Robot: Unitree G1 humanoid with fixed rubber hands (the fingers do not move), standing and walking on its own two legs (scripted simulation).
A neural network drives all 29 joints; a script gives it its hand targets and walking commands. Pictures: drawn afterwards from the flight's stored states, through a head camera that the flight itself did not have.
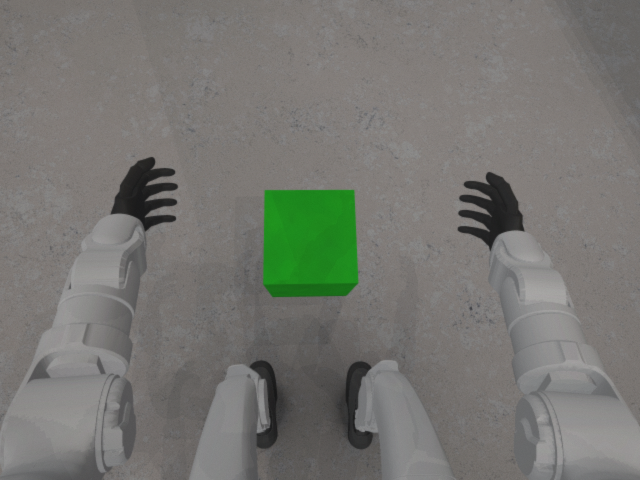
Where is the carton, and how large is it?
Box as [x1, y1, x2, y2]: [263, 190, 357, 296]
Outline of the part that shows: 265,190 263,284 271,295 346,295 357,283 353,190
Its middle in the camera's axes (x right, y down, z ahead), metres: -0.03 +0.01 +0.96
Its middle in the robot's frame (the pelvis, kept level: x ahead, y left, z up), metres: +0.50 +0.00 -0.56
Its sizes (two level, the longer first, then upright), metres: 0.210 0.200 0.250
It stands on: the floor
